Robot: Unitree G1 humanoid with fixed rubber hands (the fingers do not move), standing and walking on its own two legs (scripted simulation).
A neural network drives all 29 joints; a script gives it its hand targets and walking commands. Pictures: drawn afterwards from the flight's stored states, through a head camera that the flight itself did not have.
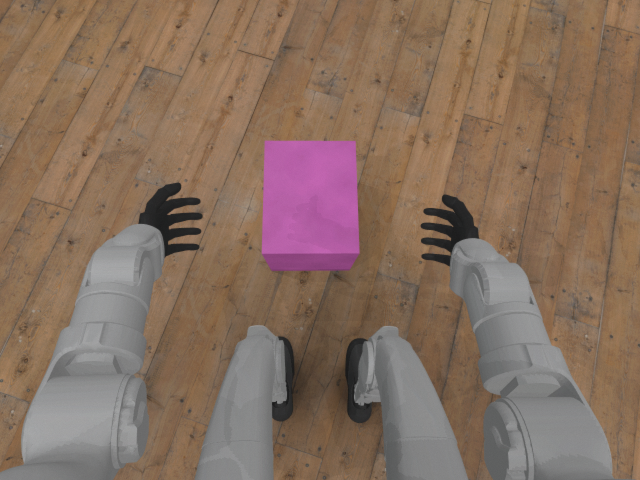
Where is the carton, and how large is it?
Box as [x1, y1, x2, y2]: [262, 141, 359, 270]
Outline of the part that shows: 265,141 262,254 271,270 348,270 359,252 355,141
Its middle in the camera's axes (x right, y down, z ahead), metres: -0.02 -0.08 +0.99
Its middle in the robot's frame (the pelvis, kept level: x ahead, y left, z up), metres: +0.58 +0.02 -0.55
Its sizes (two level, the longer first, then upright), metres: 0.274 0.216 0.226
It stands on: the floor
